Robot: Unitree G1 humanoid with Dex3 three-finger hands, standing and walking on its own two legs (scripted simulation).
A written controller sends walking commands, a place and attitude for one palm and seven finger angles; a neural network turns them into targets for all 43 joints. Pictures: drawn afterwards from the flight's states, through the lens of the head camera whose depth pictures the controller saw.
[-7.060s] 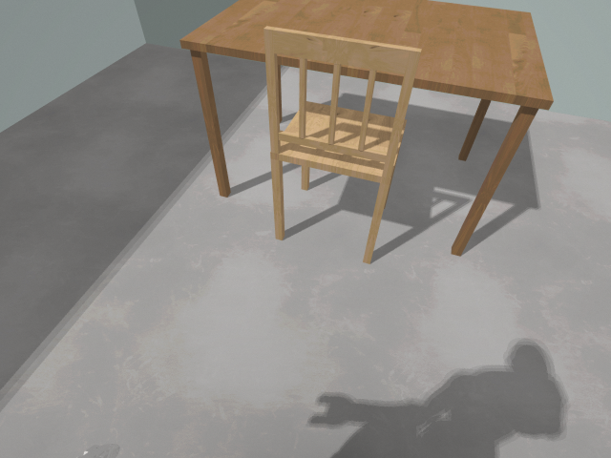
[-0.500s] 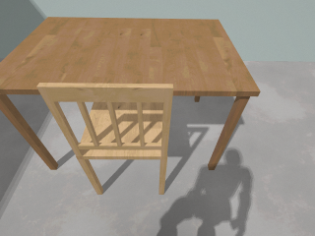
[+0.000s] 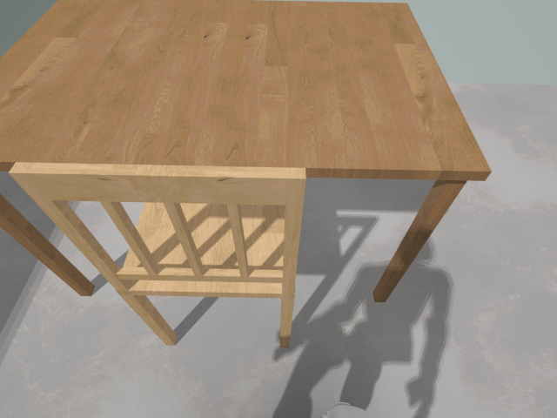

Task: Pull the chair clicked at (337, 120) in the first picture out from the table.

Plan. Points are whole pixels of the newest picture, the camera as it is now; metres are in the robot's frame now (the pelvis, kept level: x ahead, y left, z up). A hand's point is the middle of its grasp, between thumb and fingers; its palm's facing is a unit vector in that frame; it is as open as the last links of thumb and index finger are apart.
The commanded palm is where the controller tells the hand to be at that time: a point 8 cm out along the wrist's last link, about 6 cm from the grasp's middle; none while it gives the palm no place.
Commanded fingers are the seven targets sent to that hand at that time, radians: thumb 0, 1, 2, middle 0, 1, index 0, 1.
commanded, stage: come to a stop and stand still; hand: left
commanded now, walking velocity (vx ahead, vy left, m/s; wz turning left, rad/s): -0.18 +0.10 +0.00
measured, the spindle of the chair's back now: (186, 240) +0.42 +0.20 -0.08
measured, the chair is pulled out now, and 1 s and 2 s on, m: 0.00 0.00 0.00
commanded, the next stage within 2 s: look again from close up in 1.50 s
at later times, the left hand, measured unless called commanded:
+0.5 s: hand out of the picture +0.05 +0.24 -0.16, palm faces -0.04 -0.96 -0.27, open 7.3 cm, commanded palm none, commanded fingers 0.00 0.90 0.90 -0.20 -0.30 -0.20 -0.30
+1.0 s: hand out of the picture +0.06 +0.20 -0.15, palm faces -0.07 -0.97 -0.24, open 7.3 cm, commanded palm none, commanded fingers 0.00 0.90 0.90 -0.20 -0.30 -0.20 -0.30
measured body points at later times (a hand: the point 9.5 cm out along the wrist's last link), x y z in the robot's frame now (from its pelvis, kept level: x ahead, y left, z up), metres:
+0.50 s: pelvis +0.00 +0.05 +0.00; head +0.00 +0.03 +0.45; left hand +0.05 +0.29 -0.14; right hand +0.08 -0.19 -0.14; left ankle -0.01 +0.12 -0.72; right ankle +0.02 -0.10 -0.72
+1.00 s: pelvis +0.03 +0.02 +0.02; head +0.05 +0.00 +0.46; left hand +0.07 +0.25 -0.13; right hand +0.01 -0.20 -0.15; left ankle -0.01 +0.12 -0.72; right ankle +0.02 -0.10 -0.72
